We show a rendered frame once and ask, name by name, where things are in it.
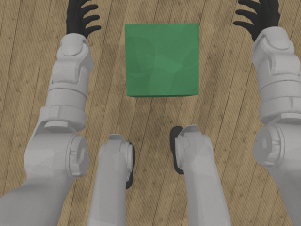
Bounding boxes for robot right shin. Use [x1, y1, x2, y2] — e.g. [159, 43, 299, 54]
[179, 124, 214, 169]

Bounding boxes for right robot forearm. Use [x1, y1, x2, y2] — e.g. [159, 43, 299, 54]
[251, 26, 301, 125]

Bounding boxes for left robot forearm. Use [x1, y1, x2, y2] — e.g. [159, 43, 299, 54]
[24, 33, 94, 174]

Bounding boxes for robot right upper arm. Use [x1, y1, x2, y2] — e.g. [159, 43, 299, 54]
[252, 122, 301, 226]

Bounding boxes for right robot hand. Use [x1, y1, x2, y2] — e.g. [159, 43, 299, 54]
[233, 0, 280, 42]

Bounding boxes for robot left foot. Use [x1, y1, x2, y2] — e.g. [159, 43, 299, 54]
[126, 141, 135, 189]

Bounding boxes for carton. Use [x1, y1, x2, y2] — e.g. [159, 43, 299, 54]
[124, 23, 199, 98]

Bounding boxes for robot left upper arm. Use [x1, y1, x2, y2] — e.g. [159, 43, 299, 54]
[0, 133, 90, 226]

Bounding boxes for left robot hand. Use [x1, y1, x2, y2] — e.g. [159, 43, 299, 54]
[66, 0, 101, 39]

